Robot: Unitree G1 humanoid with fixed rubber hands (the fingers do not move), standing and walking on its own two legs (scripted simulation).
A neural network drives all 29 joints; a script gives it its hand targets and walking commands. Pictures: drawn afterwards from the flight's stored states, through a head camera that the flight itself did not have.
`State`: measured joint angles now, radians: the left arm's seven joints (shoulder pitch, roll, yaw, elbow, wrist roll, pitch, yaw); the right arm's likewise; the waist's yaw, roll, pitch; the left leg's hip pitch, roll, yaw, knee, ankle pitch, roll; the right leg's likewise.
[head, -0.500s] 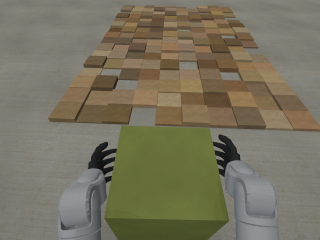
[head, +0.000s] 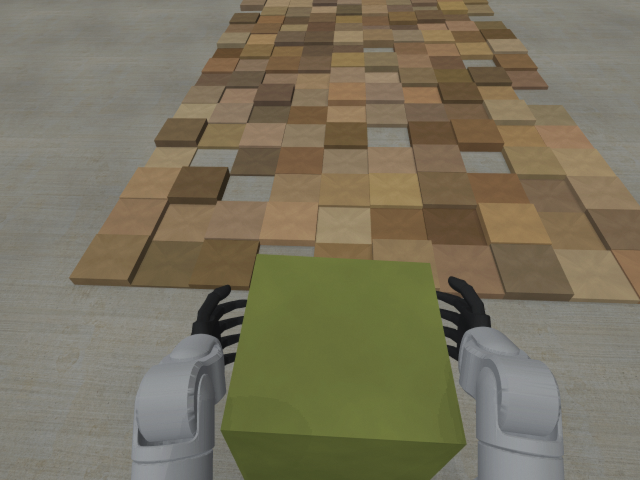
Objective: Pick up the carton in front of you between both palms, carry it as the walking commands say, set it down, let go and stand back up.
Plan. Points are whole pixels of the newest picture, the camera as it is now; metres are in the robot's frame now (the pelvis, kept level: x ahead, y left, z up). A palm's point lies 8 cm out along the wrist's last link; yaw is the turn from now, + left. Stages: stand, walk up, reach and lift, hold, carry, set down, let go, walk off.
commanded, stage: carry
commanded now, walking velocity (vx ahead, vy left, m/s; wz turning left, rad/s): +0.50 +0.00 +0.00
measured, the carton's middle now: (335, 382) +0.26 +0.00 -0.01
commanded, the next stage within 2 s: none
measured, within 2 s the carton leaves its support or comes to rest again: neither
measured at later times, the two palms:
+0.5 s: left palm (234, 156) +0.62 +0.17 +0.09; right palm (408, 150) +0.61 -0.13 +0.10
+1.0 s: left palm (275, 56) +1.02 +0.12 +0.10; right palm (397, 50) +1.03 -0.18 +0.09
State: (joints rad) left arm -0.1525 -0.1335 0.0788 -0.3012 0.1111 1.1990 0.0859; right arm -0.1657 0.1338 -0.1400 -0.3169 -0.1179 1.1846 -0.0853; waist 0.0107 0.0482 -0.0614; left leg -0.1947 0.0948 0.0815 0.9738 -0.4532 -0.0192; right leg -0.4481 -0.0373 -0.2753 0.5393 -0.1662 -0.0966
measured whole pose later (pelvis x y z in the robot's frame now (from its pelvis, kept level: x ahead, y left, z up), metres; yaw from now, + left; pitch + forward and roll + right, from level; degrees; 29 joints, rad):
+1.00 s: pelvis +0.66 -0.02 +0.00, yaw -1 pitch +4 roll +1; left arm -0.66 -0.02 0.18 0.12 0.07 1.21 0.11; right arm -0.70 -0.03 -0.21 0.15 -0.05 1.19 -0.13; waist 0.03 0.02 0.04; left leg -0.42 0.03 0.03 1.28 -0.43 0.04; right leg -0.46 -0.01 -0.19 0.60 -0.22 -0.10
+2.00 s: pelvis +1.32 -0.06 +0.04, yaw -1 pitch +7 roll +2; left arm -0.75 -0.02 0.25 -0.01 0.04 1.29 0.15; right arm -0.78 0.02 -0.27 0.01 -0.09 1.27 -0.13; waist 0.07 0.00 0.04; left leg -0.63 0.03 0.03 1.03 -0.41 0.02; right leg -0.32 0.00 -0.14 0.43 -0.32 -0.09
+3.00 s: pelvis +1.98 -0.04 +0.05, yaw -1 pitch +5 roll +0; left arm -0.67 -0.05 0.21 0.04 0.07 1.28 0.13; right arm -0.68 0.03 -0.26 0.03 -0.12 1.27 -0.10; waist 0.06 0.02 -0.05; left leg -0.63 0.06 0.05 0.63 -0.07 0.02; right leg -0.14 0.00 -0.14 0.40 -0.34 -0.04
